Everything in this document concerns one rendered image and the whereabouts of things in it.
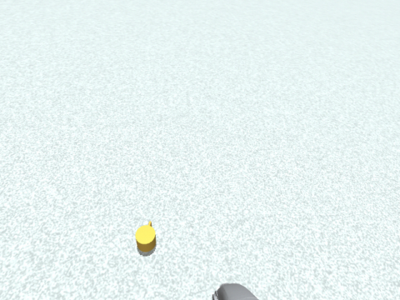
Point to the mug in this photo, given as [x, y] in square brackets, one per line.
[146, 238]

